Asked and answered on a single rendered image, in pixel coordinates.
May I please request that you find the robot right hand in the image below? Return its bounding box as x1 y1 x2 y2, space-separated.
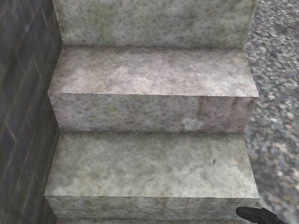
235 206 288 224

